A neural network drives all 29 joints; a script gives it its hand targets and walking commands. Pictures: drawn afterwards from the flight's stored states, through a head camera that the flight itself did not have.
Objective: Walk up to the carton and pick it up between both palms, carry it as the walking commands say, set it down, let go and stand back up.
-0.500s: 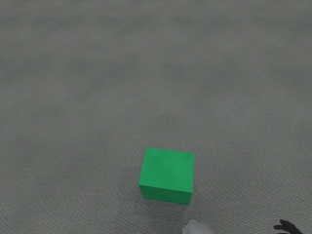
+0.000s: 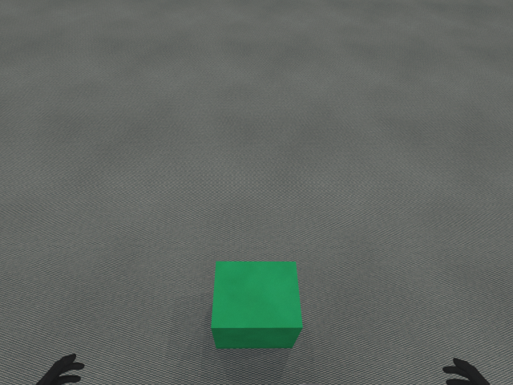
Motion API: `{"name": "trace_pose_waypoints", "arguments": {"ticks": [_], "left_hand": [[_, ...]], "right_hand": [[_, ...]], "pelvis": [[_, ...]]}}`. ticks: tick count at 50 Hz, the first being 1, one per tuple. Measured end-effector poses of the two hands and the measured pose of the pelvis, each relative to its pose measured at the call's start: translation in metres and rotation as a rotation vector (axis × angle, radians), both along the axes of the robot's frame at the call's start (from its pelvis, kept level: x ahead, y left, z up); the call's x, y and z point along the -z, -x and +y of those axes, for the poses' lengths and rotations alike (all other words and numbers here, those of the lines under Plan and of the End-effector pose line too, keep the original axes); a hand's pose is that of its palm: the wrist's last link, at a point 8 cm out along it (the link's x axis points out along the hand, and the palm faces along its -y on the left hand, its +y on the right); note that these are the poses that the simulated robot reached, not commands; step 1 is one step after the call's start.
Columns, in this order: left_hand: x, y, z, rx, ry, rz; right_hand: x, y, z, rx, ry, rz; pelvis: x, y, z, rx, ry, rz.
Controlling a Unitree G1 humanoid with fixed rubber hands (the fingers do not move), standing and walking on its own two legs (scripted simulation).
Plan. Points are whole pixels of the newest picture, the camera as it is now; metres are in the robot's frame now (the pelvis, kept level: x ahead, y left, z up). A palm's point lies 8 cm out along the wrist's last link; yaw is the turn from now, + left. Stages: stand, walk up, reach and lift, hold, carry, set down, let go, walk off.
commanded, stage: walk up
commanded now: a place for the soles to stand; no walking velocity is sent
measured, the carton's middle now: (255, 306) +0.46 -0.01 -0.62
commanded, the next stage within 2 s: none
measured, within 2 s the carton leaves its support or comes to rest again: neither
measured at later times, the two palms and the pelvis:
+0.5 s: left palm out of the picture +0.14 +0.30 -0.07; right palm out of the picture +0.10 -0.35 -0.08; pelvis +0.00 -0.01 +0.01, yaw -4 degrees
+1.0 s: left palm (90, 372) +0.17 +0.26 -0.08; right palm out of the picture +0.08 -0.40 -0.08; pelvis +0.04 -0.06 +0.01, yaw -2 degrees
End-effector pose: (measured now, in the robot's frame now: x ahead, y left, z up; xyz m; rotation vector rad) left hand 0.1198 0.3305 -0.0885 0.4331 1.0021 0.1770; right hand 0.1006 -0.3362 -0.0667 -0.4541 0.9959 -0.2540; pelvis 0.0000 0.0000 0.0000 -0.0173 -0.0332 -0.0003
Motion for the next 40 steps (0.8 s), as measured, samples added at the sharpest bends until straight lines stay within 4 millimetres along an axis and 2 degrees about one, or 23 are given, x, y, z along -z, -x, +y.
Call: {"name": "trace_pose_waypoints", "arguments": {"ticks": [6, 15, 27, 30, 35, 37, 40], "left_hand": [[-0.002, -0.009, -0.006, 0.012, 0.0, 0.02], [-0.01, -0.009, -0.019, 0.023, -0.016, 0.044], [-0.019, -0.023, -0.029, 0.047, -0.005, 0.04], [-0.02, -0.03, -0.031, 0.065, -0.007, 0.041], [-0.022, -0.043, -0.047, 0.094, -0.003, 0.047], [-0.018, -0.046, -0.053, 0.094, -0.016, 0.047], [-0.016, -0.045, -0.063, 0.079, -0.02, 0.046]], "right_hand": [[0.002, -0.005, -0.002, 0.016, -0.012, -0.014], [0.007, -0.012, -0.011, 0.052, -0.055, -0.026], [0.009, 0.004, -0.013, 0.089, -0.072, 0.015], [0.006, 0.017, -0.025, 0.105, -0.04, 0.016], [0.003, 0.051, -0.063, 0.151, 0.016, 0.076], [0.007, 0.056, -0.078, 0.161, 0.023, 0.098], [0.011, 0.053, -0.084, 0.165, 0.013, 0.124]], "pelvis": [[-0.002, -0.001, -0.002, 0.023, -0.015, -0.004], [-0.007, -0.002, -0.011, 0.046, -0.033, -0.002], [-0.014, -0.003, -0.014, 0.067, -0.044, 0.005], [-0.013, -0.006, -0.018, 0.083, -0.048, 0.002], [-0.011, -0.014, -0.037, 0.099, -0.039, -0.009], [-0.006, -0.018, -0.049, 0.095, -0.035, -0.011], [-0.005, -0.022, -0.059, 0.087, -0.032, -0.008]]}}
